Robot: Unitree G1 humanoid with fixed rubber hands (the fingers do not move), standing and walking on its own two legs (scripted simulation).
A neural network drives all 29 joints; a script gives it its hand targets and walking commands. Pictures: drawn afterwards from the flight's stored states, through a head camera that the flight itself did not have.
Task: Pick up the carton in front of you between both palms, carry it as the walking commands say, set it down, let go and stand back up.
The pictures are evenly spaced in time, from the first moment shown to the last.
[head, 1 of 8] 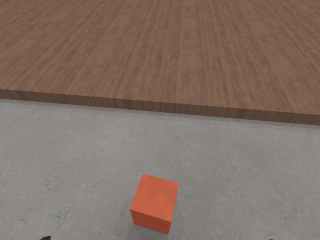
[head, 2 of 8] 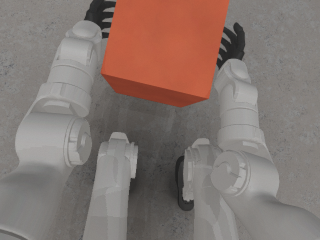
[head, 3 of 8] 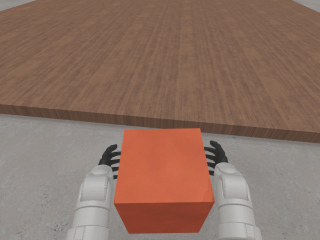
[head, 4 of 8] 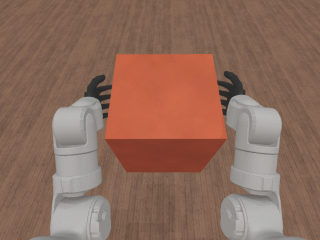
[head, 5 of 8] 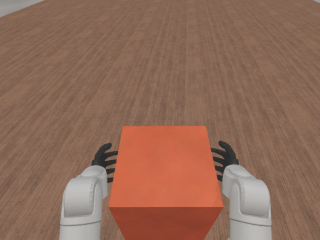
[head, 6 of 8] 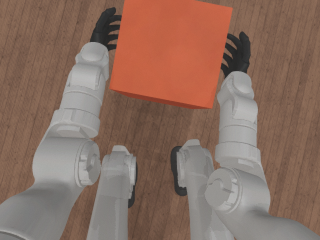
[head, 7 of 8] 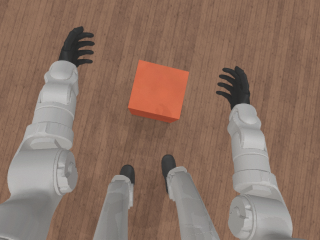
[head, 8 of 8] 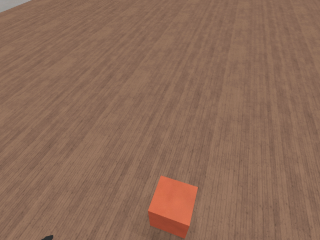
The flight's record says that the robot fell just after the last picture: no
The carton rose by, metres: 0.90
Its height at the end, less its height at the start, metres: +0.12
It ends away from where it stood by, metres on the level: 2.41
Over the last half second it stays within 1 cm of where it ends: yes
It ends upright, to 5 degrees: yes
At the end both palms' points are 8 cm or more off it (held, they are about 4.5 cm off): yes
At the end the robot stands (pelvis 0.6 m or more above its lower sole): yes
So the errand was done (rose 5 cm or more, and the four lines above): yes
